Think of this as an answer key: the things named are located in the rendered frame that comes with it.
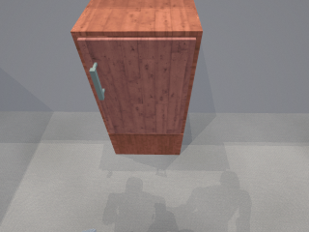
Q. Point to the cupboard door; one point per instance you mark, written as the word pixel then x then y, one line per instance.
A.
pixel 145 80

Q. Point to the handle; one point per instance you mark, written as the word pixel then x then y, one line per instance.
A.
pixel 94 76

